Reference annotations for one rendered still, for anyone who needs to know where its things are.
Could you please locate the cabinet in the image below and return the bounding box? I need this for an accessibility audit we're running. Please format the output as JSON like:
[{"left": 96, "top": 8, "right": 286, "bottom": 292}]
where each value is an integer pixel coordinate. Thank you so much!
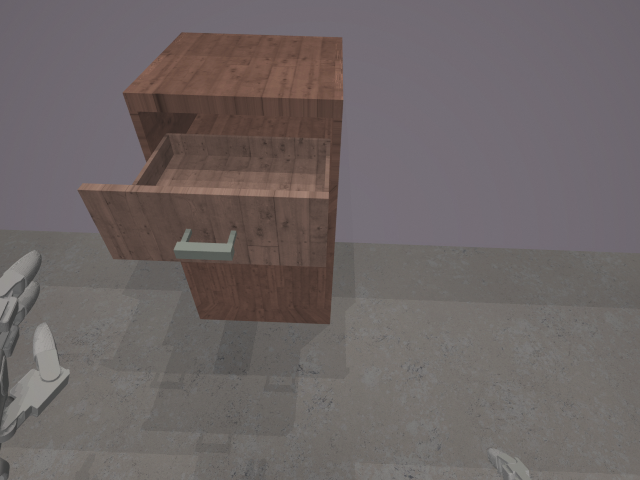
[{"left": 123, "top": 32, "right": 343, "bottom": 324}]

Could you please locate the handle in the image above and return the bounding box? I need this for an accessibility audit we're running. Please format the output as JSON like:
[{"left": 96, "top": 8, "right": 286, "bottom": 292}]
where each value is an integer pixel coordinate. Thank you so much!
[{"left": 174, "top": 229, "right": 237, "bottom": 261}]

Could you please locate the drawer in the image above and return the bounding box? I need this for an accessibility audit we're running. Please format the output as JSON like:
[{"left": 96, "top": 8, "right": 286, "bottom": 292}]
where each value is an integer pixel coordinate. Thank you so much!
[{"left": 78, "top": 133, "right": 331, "bottom": 267}]

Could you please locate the robot right hand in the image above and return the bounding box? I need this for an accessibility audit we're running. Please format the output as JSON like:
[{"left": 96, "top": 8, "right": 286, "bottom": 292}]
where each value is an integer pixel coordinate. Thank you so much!
[{"left": 487, "top": 448, "right": 531, "bottom": 480}]

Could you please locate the robot left hand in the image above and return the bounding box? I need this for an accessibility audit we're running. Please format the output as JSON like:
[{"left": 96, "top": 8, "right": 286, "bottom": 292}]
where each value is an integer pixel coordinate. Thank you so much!
[{"left": 0, "top": 250, "right": 70, "bottom": 449}]

